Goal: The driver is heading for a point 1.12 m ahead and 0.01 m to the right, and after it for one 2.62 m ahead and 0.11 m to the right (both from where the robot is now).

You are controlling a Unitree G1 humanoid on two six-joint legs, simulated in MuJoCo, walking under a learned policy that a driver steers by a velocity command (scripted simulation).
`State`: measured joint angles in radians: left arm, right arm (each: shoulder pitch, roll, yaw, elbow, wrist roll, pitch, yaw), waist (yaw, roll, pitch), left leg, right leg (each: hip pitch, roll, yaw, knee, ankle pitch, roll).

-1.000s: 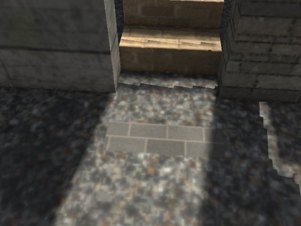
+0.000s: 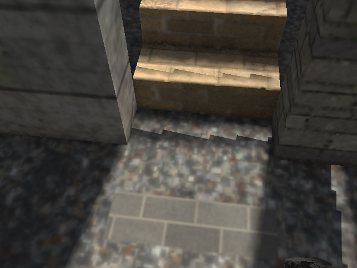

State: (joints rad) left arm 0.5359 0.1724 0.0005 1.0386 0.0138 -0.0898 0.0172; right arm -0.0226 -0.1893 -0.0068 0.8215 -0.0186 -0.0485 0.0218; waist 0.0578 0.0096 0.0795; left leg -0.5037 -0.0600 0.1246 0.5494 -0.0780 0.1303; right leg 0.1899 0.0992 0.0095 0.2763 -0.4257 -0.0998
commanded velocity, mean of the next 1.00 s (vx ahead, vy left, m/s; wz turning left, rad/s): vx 0.50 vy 0.00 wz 0.00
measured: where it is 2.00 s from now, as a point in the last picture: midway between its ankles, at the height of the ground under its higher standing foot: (199, 152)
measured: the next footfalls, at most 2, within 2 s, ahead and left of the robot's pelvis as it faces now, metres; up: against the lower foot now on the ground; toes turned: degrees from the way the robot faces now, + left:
left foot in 0.02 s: +0.18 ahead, +0.05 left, +0.00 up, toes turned +3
right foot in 0.58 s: +0.50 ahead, -0.12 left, +0.00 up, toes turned -2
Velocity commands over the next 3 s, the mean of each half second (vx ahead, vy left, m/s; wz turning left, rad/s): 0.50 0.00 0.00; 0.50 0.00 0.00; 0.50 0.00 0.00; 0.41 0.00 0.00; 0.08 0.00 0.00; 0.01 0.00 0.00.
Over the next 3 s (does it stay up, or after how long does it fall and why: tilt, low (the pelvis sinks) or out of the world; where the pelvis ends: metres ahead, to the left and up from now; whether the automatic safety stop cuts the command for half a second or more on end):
stays up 0.92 0.02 0.02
